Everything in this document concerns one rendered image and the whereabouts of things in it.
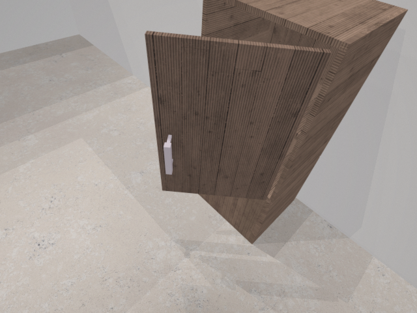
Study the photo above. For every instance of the handle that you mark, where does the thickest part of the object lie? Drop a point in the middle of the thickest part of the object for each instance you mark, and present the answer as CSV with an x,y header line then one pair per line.
x,y
168,156

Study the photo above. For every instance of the cupboard door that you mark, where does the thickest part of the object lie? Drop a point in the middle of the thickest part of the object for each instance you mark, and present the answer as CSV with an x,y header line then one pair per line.
x,y
232,107

